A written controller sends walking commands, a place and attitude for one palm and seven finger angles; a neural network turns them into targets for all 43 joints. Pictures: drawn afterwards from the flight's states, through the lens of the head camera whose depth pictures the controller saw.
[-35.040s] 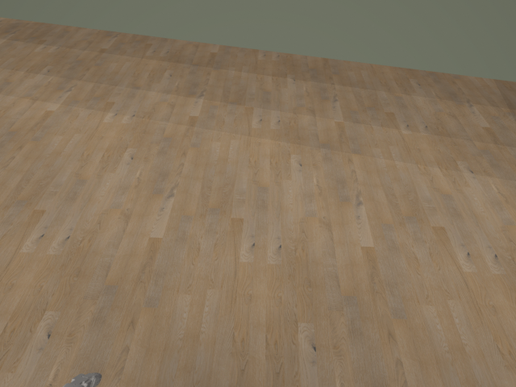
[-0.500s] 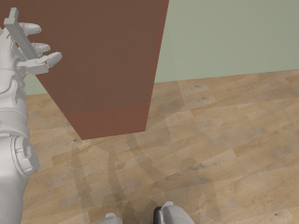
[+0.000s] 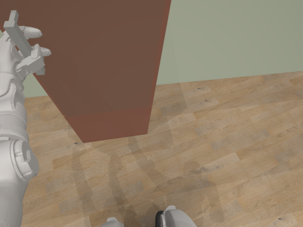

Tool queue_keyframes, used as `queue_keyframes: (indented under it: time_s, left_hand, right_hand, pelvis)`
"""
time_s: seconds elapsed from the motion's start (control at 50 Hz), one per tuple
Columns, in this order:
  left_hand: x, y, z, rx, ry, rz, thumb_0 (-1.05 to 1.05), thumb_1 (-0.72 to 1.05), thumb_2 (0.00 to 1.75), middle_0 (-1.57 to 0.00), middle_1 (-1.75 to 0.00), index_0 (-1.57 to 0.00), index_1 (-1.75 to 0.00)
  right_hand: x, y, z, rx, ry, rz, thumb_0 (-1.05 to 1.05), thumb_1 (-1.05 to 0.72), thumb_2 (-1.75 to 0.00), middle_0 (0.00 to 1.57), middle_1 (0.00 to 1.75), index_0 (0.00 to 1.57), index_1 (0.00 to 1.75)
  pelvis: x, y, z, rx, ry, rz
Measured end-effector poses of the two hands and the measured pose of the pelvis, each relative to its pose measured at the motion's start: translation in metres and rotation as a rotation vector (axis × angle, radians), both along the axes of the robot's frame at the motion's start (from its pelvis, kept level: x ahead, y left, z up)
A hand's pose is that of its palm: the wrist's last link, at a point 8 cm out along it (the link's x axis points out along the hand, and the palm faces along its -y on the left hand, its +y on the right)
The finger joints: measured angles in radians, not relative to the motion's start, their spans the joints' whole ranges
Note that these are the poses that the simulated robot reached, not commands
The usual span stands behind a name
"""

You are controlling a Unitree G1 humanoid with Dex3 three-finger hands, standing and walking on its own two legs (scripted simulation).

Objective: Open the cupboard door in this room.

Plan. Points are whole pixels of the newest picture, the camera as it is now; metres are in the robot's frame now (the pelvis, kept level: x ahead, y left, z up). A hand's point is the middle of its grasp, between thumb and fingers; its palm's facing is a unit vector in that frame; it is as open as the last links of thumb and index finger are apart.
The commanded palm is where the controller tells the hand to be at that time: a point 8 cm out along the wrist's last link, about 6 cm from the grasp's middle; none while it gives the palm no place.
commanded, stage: pull the door open along its arc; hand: left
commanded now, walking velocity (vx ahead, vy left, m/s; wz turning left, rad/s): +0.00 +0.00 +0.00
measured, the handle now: (28, 45) +0.55 +0.26 +0.11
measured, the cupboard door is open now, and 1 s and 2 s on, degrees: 0 43 46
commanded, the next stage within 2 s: open thumb and fingers to let go in 0.96 s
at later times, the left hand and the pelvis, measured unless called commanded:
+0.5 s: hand (51, 93) +0.41 +0.19 +0.10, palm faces +0.31 -0.95 +0.05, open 5.6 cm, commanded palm +0.35 +0.23 +0.10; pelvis +0.01 +0.00 +0.01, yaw -1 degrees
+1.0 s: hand (102, 136) +0.31 +0.08 +0.11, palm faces +0.46 -0.89 -0.01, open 5.8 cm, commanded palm +0.25 +0.11 +0.10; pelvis +0.01 -0.03 +0.02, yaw +3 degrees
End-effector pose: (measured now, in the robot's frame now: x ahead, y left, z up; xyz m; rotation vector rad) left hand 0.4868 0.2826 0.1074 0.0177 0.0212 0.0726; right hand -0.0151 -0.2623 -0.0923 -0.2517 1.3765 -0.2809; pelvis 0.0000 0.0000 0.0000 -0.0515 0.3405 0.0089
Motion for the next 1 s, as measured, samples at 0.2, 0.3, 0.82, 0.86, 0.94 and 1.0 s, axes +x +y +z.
queue_keyframes:
  time_s: [0.2, 0.3, 0.82, 0.86, 0.94, 1.0]
  left_hand:
    - [-0.022, -0.005, -0.002, -0.006, -0.028, -0.014, 0.01, 0.80, 0.82, -0.39, -1.35, -0.36, -1.35]
    - [-0.048, -0.012, -0.003, -0.011, -0.041, -0.028, 0.01, 0.79, 0.80, -0.39, -1.35, -0.36, -1.35]
    - [-0.189, -0.123, -0.003, -0.021, -0.014, 0.438, 0.00, 0.75, 0.77, -0.35, -1.34, -0.37, -1.34]
    - [-0.197, -0.131, -0.002, -0.021, -0.008, 0.439, 0.00, 0.74, 0.77, -0.34, -1.34, -0.36, -1.34]
    - [-0.212, -0.149, -0.001, -0.020, 0.000, 0.429, 0.00, 0.74, 0.76, -0.33, -1.33, -0.36, -1.34]
    - [-0.224, -0.163, 0.000, -0.012, 0.007, 0.403, 0.01, 0.74, 0.76, -0.33, -1.32, -0.36, -1.34]
  right_hand:
    - [0.016, 0.002, 0.003, 0.026, -0.063, -0.023, 0.00, -0.91, -0.90, 0.20, 0.30, 0.20, 0.30]
    - [0.040, 0.004, 0.004, 0.048, -0.143, -0.015, 0.01, -0.91, -0.90, 0.20, 0.30, 0.20, 0.30]
    - [0.188, 0.037, 0.022, 0.152, -0.514, 0.266, 0.01, -0.91, -0.90, 0.20, 0.30, 0.20, 0.30]
    - [0.190, 0.036, 0.023, 0.152, -0.517, 0.273, 0.01, -0.91, -0.90, 0.20, 0.30, 0.20, 0.30]
    - [0.193, 0.033, 0.024, 0.153, -0.522, 0.281, 0.01, -0.91, -0.90, 0.20, 0.30, 0.20, 0.30]
    - [0.195, 0.030, 0.025, 0.159, -0.531, 0.277, 0.01, -0.91, -0.90, 0.20, 0.30, 0.20, 0.30]
  pelvis:
    - [0.007, 0.001, 0.005, 0.007, -0.023, -0.028]
    - [0.011, 0.002, 0.010, 0.012, -0.051, -0.033]
    - [0.007, -0.015, 0.021, 0.046, -0.221, 0.032]
    - [0.007, -0.017, 0.022, 0.048, -0.230, 0.036]
    - [0.008, -0.022, 0.022, 0.052, -0.244, 0.042]
    - [0.009, -0.026, 0.022, 0.054, -0.253, 0.042]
